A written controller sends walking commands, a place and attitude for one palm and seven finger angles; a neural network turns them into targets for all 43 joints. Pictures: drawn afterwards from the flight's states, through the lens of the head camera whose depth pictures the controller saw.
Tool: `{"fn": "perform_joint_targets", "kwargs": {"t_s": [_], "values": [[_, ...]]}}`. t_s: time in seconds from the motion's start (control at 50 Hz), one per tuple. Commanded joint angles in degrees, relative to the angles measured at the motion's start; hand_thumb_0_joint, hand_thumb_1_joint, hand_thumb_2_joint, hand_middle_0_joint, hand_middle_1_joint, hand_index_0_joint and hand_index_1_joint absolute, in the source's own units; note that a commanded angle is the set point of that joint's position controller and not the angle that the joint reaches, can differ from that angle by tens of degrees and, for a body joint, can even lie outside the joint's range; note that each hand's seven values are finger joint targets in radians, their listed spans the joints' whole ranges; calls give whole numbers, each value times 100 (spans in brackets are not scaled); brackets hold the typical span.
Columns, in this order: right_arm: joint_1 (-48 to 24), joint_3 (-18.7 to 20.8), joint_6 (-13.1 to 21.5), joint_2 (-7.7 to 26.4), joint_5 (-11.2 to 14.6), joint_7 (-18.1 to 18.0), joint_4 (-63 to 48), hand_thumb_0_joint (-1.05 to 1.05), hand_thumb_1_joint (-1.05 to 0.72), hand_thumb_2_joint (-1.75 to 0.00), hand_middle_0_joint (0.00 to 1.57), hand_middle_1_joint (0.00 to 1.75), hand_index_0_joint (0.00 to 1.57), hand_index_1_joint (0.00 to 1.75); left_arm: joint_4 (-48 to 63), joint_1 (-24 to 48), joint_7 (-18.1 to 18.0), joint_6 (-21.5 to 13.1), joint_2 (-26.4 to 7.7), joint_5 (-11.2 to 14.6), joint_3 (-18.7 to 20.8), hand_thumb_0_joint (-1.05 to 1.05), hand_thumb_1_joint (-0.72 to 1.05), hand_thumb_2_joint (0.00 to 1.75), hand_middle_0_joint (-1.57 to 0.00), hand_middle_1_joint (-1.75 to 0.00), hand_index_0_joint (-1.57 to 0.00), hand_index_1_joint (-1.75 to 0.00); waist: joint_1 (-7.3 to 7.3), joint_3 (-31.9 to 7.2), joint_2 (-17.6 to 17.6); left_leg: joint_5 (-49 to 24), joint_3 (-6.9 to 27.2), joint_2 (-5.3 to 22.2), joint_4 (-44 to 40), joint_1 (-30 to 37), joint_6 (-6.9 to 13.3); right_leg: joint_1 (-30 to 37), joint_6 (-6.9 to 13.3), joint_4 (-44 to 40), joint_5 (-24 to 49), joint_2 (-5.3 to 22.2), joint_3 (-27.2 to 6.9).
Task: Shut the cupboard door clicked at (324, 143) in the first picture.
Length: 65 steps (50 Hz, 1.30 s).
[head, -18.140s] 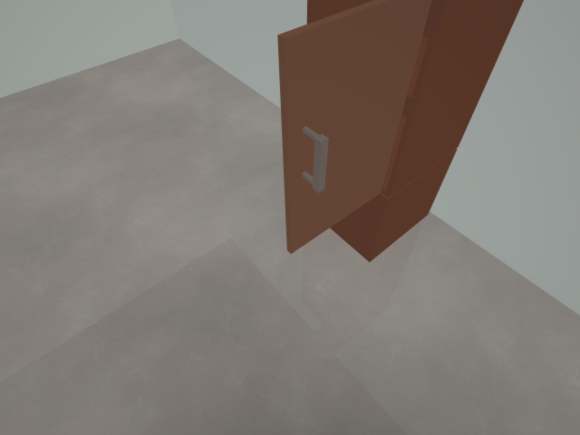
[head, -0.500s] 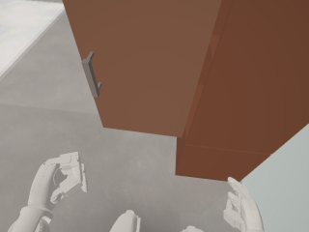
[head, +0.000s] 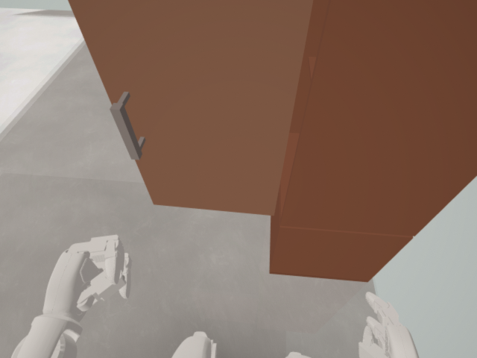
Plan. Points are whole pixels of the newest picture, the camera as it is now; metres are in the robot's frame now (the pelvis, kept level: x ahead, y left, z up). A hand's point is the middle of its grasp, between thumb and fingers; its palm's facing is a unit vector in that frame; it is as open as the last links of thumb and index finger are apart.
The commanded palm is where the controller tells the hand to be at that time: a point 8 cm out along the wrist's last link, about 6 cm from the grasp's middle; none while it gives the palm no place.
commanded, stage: raise the hand and make a fist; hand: left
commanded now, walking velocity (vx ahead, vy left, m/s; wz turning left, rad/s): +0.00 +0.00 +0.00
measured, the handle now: (130, 127) +0.54 +0.26 +0.07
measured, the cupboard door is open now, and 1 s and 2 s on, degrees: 89 89 89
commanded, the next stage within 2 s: bring the fist close to the handle in 0.12 s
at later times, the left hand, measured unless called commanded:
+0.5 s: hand (127, 244) +0.27 +0.19 +0.07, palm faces -0.06 -1.00 -0.06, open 3.1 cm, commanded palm +0.26 +0.25 +0.07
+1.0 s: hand (126, 184) +0.38 +0.22 +0.07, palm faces -0.04 -1.00 -0.02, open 3.1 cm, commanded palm +0.37 +0.27 +0.07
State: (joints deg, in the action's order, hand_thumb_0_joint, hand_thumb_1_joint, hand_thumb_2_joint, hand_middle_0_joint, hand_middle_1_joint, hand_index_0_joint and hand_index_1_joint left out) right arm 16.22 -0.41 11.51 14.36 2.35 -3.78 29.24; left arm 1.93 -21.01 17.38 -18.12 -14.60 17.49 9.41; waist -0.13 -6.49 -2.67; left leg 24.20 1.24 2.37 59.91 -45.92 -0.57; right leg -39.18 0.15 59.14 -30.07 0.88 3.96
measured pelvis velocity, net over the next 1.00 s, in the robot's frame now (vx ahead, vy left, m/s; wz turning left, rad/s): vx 0.00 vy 0.00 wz -0.02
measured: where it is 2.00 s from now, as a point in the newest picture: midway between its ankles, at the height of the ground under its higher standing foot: outside the picture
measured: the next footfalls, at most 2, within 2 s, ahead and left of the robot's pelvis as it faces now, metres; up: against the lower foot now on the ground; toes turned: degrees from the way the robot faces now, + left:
none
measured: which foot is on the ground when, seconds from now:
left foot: down 0.00-1.00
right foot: down 0.00-1.00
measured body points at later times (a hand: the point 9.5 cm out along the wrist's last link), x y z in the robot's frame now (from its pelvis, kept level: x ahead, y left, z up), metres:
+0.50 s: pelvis +0.00 +0.00 +0.00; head +0.05 -0.01 +0.44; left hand +0.27 +0.24 +0.08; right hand +0.17 -0.24 -0.09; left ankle +0.05 +0.12 -0.67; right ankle +0.00 -0.12 -0.67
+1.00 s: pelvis +0.00 +0.00 +0.00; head +0.07 +0.00 +0.44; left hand +0.38 +0.28 +0.08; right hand +0.11 -0.27 -0.10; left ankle +0.05 +0.12 -0.67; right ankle +0.00 -0.12 -0.67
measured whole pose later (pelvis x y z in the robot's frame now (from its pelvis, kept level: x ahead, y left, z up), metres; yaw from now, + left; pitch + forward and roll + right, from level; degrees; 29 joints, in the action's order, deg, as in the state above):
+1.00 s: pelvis +0.00 +0.00 +0.00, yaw -1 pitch +14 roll -2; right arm 17.0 -0.5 6.6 15.8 2.6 -4.4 35.5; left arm -40.2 22.2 23.1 -18.8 -22.4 15.2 19.9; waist -2.5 -5.7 -1.7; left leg 23.2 0.3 2.7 59.0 -49.7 -0.3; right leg -43.7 0.0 58.7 -28.8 0.6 2.9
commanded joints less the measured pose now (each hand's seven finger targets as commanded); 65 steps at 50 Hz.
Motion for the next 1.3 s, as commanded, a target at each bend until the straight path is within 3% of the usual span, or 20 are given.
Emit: {"fn": "perform_joint_targets", "kwargs": {"t_s": [0.0,0.06,0.16,0.2,0.24,0.28,0.42,0.52,0.64,0.66,0.74,0.8,0.84,0.9,0.94,1.06,1.18,1.2,1.26,1.28], "values": [[-386,257,316,613,-3,-56,-896,0,-90,-90,20,30,20,30,1168,388,-47,-465,-752,110,450,0,90,90,-130,-150,-130,-150,11,-926,160,-741,-3,-232,-772,914,182,208,47,-1152,924,-153,-355],[-379,261,302,612,3,-51,-894,0,-90,-90,20,30,20,30,1293,395,-45,-490,-738,97,436,0,90,90,-130,-150,-130,-150,32,-1059,-6,-896,-3,-238,-776,1007,190,281,65,-1055,1179,-167,-303],[-405,249,259,619,19,-70,-919,0,-90,-90,20,30,20,30,1098,387,-20,-402,-675,92,349,0,90,90,-130,-150,-130,-150,-15,-798,139,-659,0,-232,-807,912,193,135,46,-1165,875,-175,-328],[-395,253,268,620,14,-75,-918,0,-90,-90,20,30,20,30,1154,418,-18,-409,-724,90,400,0,90,90,-130,-150,-130,-150,-13,-913,132,-683,-5,-230,-806,975,192,152,43,-1144,921,-173,-309],[-362,228,251,659,-5,-104,-810,0,-90,-90,20,30,20,30,1017,843,-49,-428,-941,71,585,0,90,90,-130,-150,-130,-150,-56,-854,146,-664,11,-216,-727,868,199,66,49,-1098,892,-201,-315],[-369,209,288,666,0,-120,-761,0,-90,-90,20,30,20,30,949,1439,-40,-496,-861,73,503,0,90,90,-130,-150,-130,-150,-124,-933,90,-601,51,-208,-721,915,192,-65,59,-1019,838,-187,-270],[-345,206,278,723,27,-165,-603,0,-90,-90,20,30,20,30,230,2365,85,-295,-983,61,579,0,90,90,-130,-150,-130,-150,-85,-1294,14,-788,36,-215,-801,1074,198,92,61,-1018,1130,-171,-287],[-292,203,160,764,34,-162,-483,0,-90,-90,20,30,20,30,-564,3040,74,-113,-1284,50,897,0,90,90,-130,-150,-130,-150,-90,-1214,231,-806,0,-199,-888,1035,189,159,34,-1122,1192,-164,-313],[-186,206,32,815,22,-143,-344,0,-90,-90,20,30,20,30,-1359,3945,194,-241,-1587,39,1125,0,90,90,-130,-150,-130,-150,-73,-1369,125,-927,-23,-191,-922,1061,183,303,64,-1107,1345,-156,-351],[-195,206,19,800,30,-139,-328,0,-90,-90,20,30,20,30,-1498,4123,235,-264,-1440,41,991,0,90,90,-130,-150,-130,-150,-127,-1385,101,-920,-47,-200,-919,1076,194,267,46,-1131,1379,-143,-376],[-40,253,-76,879,15,-132,-218,0,-90,-90,20,30,20,30,-2052,4536,382,-339,-1823,45,1305,0,90,90,-130,-150,-130,-150,-93,-1603,185,-1114,-49,-186,-875,1084,205,383,58,-1074,1634,-156,-398],[0,254,-136,872,29,-120,-158,0,-90,-90,20,30,20,30,-2295,5213,490,-388,-1751,-7,1136,0,90,90,-130,-150,-130,-150,-202,-1605,-94,-1086,-38,-182,-887,1173,198,158,67,-1037,1624,-160,-358],[106,266,-197,937,19,-140,-63,0,-90,-90,20,30,20,30,-2700,5525,512,-401,-2098,-19,1418,0,90,90,-130,-150,-130,-150,-212,-1598,125,-994,-11,-162,-833,1029,211,137,71,-1038,1478,-185,-380],[174,279,-250,929,20,-131,-33,0,-90,-90,20,30,20,30,-2924,6016,567,-456,-2103,-91,1362,0,90,90,-130,-150,-130,-150,-239,-1818,-166,-1079,4,-161,-819,1187,204,18,96,-968,1554,-185,-354],[265,284,-295,965,7,-129,32,0,-90,-90,20,30,20,30,-3140,6352,572,-495,-2305,-130,1479,0,90,90,-130,-150,-130,-150,-257,-1852,-155,-1102,59,-145,-799,1210,203,-41,118,-926,1524,-214,-320],[472,324,-420,997,-11,-75,118,0,-90,-90,20,30,20,30,-3699,6890,572,-500,-2319,-256,1444,0,90,90,-130,-150,-130,-150,-361,-2137,-136,-1336,106,-107,-732,1413,202,-282,106,-856,1697,-227,-259],[648,290,-592,1051,-35,-53,237,0,-90,-90,20,30,20,30,-4621,7855,546,-547,-2804,-476,1656,0,90,90,-130,-150,-130,-150,-513,-1883,-117,-1003,127,-75,-668,1015,218,-600,98,-813,1364,-246,-268],[675,300,-611,1066,-40,-47,254,0,-90,-90,20,30,20,30,-4696,8050,546,-583,-2858,-526,1648,0,90,90,-130,-150,-130,-150,-542,-1963,-215,-1027,150,-65,-641,1066,214,-696,106,-782,1347,-250,-272],[759,357,-656,1054,-61,22,149,0,-90,-90,20,30,20,30,-4468,7635,618,-705,-2683,-461,1634,0,90,90,-130,-150,-130,-150,-373,-2699,-467,-1592,170,-72,-620,1652,179,-535,142,-701,1707,-277,-230],[774,364,-692,1046,-59,43,139,0,-90,-90,20,30,20,30,-4504,7401,643,-682,-2644,-438,1628,0,90,90,-130,-150,-130,-150,-359,-2683,-337,-1661,155,-65,-620,1646,182,-472,133,-723,1785,-288,-212]]}}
